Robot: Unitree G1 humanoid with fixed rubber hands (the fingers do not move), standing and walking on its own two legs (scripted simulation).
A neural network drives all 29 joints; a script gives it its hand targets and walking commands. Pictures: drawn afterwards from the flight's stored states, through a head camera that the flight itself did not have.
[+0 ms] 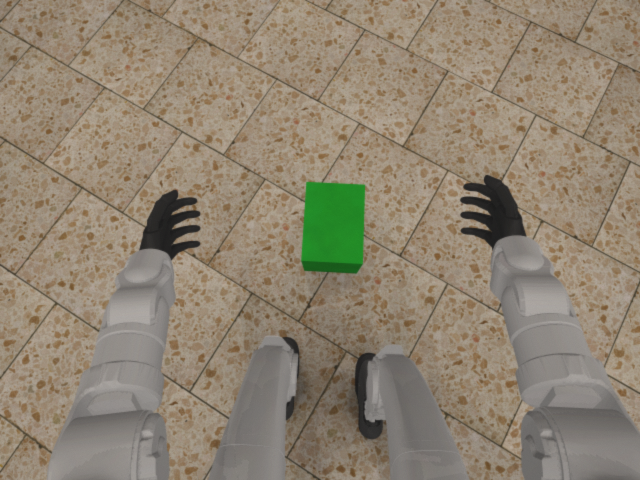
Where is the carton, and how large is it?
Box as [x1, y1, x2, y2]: [301, 182, 364, 273]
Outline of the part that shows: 306,182 301,261 304,270 356,273 362,264 364,185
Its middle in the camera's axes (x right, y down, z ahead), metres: +0.04 -0.02 +1.02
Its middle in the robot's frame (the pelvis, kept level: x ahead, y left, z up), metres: +0.52 +0.00 -0.60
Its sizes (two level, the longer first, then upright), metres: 0.199 0.146 0.168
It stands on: the floor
